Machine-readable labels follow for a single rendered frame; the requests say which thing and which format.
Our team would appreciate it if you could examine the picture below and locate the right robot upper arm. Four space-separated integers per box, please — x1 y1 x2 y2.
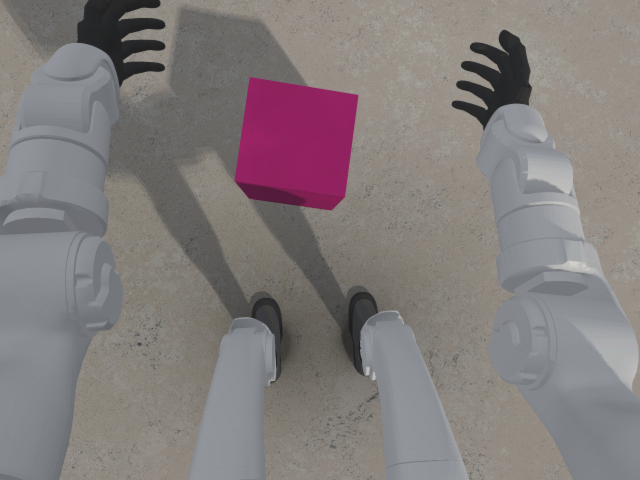
488 292 640 480

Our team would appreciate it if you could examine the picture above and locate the carton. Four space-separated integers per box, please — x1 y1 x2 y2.
235 77 358 210

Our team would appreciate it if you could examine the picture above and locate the left robot thigh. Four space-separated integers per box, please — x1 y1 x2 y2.
187 327 276 480

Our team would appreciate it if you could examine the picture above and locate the left robot forearm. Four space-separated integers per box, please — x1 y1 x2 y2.
0 43 120 238

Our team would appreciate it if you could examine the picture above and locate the right robot thigh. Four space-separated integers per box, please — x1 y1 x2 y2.
360 320 469 480

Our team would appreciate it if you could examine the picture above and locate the robot thigh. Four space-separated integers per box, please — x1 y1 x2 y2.
187 327 276 480
360 320 469 480

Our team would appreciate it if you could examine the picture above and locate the right robot forearm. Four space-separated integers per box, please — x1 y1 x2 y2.
476 104 639 377

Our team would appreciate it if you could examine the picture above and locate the left robot upper arm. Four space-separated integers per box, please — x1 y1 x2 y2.
0 231 123 480

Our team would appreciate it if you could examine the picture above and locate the robot left hand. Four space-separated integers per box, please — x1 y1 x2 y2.
77 0 165 87

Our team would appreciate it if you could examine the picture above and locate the robot right hand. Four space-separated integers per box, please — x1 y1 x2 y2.
452 30 532 130

